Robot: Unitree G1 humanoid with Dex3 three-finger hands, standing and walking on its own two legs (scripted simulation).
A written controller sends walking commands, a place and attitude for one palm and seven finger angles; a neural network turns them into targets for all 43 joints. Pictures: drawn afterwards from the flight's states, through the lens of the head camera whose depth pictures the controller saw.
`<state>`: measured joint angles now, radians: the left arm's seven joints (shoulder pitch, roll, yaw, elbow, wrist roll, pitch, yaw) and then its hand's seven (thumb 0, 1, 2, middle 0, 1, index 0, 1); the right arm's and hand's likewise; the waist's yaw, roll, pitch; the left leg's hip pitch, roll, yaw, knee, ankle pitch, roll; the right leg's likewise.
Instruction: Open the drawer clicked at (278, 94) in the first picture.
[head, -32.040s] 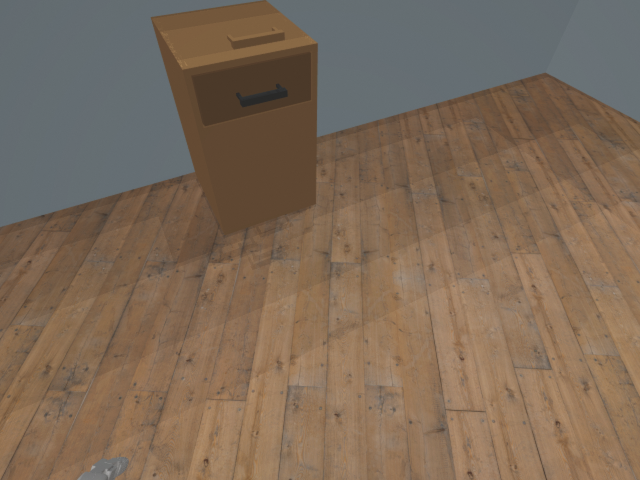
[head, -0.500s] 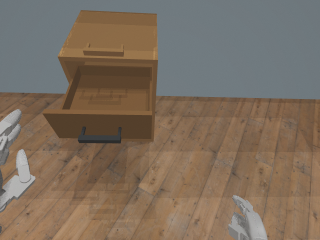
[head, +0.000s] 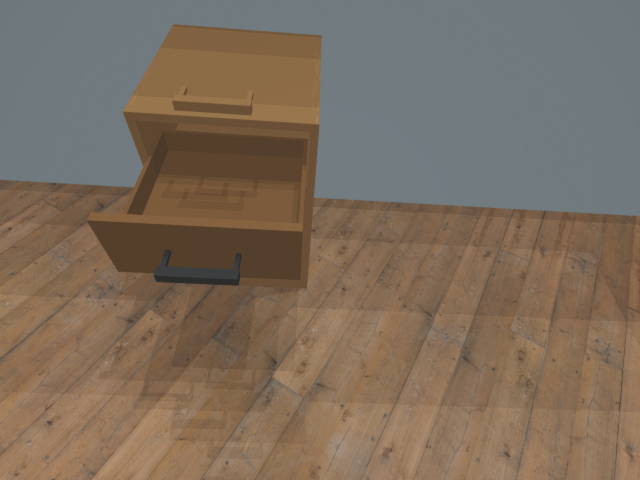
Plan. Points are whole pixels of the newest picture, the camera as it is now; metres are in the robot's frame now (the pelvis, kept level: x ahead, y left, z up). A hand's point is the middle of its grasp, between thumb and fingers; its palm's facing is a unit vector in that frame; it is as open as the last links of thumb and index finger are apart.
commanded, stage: let the arm hang, fingers relaxed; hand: left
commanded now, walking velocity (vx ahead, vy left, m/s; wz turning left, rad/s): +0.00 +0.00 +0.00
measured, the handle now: (200, 266) +0.49 +0.26 -0.16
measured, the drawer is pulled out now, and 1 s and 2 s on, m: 0.30 0.30 0.30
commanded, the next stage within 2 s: look to check the result in 0.72 s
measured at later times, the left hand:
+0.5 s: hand out of the picture -0.02 +0.16 -0.17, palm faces +0.02 -0.99 -0.17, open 7.4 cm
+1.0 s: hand out of the picture -0.02 +0.16 -0.17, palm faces +0.03 -0.98 -0.17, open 7.4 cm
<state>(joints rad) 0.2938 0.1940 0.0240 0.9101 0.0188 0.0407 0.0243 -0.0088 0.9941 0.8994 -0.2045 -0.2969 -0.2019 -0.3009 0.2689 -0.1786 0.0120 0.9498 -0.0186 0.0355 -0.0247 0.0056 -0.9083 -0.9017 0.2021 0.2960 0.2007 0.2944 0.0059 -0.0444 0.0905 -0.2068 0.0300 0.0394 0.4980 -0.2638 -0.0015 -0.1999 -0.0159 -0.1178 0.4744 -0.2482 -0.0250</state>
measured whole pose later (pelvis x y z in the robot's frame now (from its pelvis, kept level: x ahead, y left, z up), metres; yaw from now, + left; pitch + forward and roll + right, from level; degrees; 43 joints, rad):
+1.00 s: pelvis +0.00 +0.00 +0.00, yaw -2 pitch -2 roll +0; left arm 0.31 0.11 0.02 1.15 0.01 0.00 0.04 0.00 0.91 0.90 -0.20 -0.30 -0.19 -0.30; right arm 0.34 -0.08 0.00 1.12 -0.01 0.01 -0.05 0.00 -0.91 -0.90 0.20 0.30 0.20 0.29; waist 0.00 0.01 0.07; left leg -0.16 0.03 0.07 0.42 -0.23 0.00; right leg -0.18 -0.01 -0.09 0.42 -0.21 -0.02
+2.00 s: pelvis +0.02 -0.01 +0.01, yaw -2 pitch -2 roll +0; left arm 0.28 0.11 0.02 1.16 0.01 -0.01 0.04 0.01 0.91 0.90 -0.20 -0.30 -0.19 -0.30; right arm 0.30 -0.10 0.00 1.13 -0.01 0.00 -0.06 0.00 -0.91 -0.90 0.20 0.30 0.20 0.29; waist 0.00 0.02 0.07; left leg -0.11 0.04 0.07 0.39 -0.24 -0.02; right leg -0.13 0.00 -0.09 0.40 -0.24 -0.04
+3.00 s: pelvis +0.03 -0.09 +0.01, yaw +26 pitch -1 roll +3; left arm 0.27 0.14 0.04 0.98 0.03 -0.01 0.04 0.01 0.91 0.90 -0.20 -0.30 -0.20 -0.30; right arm 0.08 -0.25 -0.08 0.95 -0.01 0.08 -0.01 0.00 -0.91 -0.90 0.20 0.30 0.20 0.29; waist 0.02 0.01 0.14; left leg -0.37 0.01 0.00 0.83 -0.42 -0.03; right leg -0.14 -0.04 -0.13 0.47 -0.32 -0.06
